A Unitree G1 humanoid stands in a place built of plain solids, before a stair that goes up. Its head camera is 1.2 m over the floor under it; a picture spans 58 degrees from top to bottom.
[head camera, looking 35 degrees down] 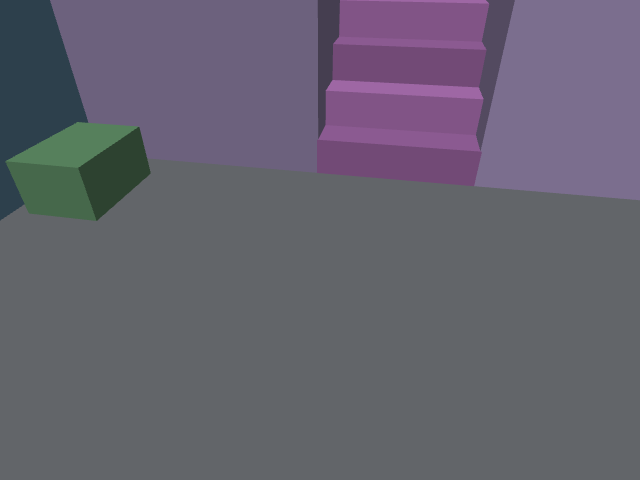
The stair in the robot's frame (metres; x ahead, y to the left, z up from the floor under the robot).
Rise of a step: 0.22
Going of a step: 0.25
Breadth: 0.94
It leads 11 degrees to the right of straight ahead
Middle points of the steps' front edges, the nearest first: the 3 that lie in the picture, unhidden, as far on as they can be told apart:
2.35 -0.44 0.22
2.60 -0.49 0.43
2.84 -0.54 0.65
